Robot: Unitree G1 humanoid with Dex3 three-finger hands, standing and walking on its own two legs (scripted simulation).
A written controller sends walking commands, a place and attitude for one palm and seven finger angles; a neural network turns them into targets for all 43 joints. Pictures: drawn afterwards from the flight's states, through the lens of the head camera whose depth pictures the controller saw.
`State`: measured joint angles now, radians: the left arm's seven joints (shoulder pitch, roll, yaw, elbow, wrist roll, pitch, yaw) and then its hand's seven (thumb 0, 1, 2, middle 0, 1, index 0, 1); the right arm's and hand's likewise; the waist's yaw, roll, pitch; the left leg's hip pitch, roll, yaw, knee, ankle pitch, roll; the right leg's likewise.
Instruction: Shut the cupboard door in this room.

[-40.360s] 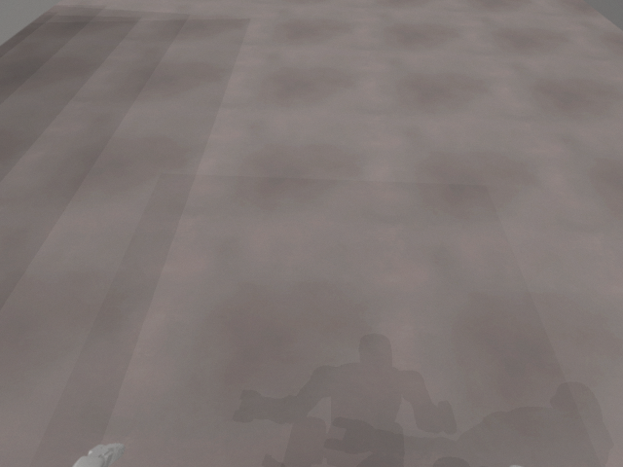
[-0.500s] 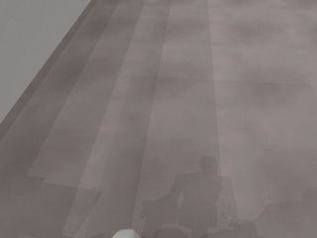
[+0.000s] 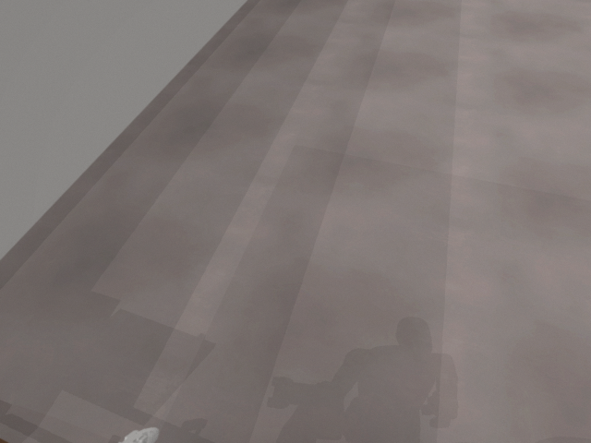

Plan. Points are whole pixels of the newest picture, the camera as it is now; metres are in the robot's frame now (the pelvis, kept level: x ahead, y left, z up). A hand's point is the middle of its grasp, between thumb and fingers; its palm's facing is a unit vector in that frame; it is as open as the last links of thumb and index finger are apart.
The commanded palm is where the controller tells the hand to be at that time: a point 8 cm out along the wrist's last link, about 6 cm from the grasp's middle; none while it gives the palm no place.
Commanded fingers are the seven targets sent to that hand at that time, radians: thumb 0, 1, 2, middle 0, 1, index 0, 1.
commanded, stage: turn or walk to find it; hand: left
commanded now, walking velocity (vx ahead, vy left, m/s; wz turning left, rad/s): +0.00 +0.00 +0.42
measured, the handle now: out of the picture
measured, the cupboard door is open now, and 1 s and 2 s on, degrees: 88 88 88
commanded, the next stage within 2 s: stand and wait in 0.96 s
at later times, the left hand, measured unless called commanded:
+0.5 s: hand out of the picture -0.04 +0.22 -0.18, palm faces +0.29 -0.93 -0.24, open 7.4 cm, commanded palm none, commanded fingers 0.00 0.90 0.90 -0.20 -0.30 -0.20 -0.30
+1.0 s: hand out of the picture +0.00 +0.19 -0.14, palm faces +0.45 -0.85 -0.27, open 7.4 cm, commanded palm none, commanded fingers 0.00 0.90 0.90 -0.20 -0.30 -0.20 -0.30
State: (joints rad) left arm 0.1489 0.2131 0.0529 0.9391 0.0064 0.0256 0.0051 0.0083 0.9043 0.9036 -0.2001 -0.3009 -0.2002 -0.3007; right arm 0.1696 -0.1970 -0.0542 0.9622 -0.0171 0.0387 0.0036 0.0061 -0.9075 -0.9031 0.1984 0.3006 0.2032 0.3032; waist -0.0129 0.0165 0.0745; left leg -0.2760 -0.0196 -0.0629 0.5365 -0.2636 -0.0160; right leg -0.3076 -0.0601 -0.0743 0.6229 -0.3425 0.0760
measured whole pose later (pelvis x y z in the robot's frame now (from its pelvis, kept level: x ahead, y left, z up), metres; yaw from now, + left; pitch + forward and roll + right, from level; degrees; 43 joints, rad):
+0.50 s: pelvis -0.02 +0.01 +0.00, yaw +14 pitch +0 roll +1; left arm 0.24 0.24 0.07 0.99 0.02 0.05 0.02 0.01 0.90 0.90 -0.20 -0.30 -0.20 -0.30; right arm 0.14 -0.20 -0.05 0.97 -0.01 0.03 0.01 0.01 -0.91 -0.90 0.19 0.30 0.20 0.30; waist 0.02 -0.06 0.10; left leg -0.26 0.01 0.06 0.59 -0.32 0.01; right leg -0.37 -0.15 -0.18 0.82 -0.50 0.05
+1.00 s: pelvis +0.00 -0.02 +0.01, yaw +27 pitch +0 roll +2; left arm 0.17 0.15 0.04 0.93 0.02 0.00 0.02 0.01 0.90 0.90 -0.20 -0.30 -0.20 -0.30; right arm 0.17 -0.24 -0.09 0.99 -0.01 0.07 0.01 0.01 -0.91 -0.90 0.19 0.30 0.20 0.30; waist -0.02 0.05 0.10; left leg -0.46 -0.02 -0.04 1.13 -0.43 -0.04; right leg -0.24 -0.08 -0.17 0.54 -0.30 -0.03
